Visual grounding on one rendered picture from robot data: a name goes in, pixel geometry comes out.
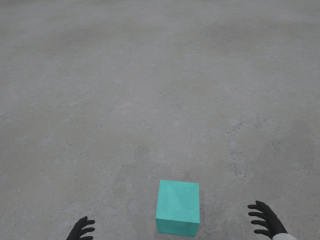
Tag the left robot hand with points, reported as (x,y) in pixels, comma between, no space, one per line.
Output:
(77,230)

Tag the right robot hand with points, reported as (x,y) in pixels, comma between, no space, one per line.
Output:
(272,223)

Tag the carton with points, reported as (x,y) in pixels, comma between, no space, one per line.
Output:
(178,208)

